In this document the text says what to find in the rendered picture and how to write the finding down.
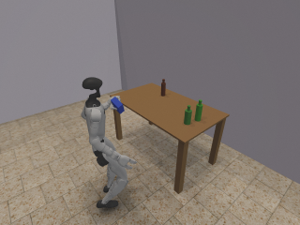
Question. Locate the humanoid robot head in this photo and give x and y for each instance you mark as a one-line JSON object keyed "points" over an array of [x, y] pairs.
{"points": [[92, 83]]}

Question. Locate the sponge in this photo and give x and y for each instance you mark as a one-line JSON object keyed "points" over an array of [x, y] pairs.
{"points": [[117, 104]]}

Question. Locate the robot right forearm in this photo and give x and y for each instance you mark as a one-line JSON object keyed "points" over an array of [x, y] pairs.
{"points": [[102, 147]]}

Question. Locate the robot left upper arm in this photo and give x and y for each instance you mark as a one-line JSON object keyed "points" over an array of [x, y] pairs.
{"points": [[83, 113]]}

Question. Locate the robot left hand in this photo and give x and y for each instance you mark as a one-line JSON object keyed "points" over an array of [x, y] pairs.
{"points": [[110, 103]]}

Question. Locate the right robot shin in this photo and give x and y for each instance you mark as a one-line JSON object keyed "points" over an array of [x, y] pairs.
{"points": [[115, 189]]}

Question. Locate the robot right hand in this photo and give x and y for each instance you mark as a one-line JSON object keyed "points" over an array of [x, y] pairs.
{"points": [[124, 160]]}

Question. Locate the robot right upper arm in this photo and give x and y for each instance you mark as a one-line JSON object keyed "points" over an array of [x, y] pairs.
{"points": [[95, 118]]}

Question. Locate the robot left forearm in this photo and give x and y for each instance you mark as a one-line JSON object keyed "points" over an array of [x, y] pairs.
{"points": [[106, 106]]}

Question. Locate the table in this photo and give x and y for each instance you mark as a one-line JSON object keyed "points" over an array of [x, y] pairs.
{"points": [[168, 113]]}

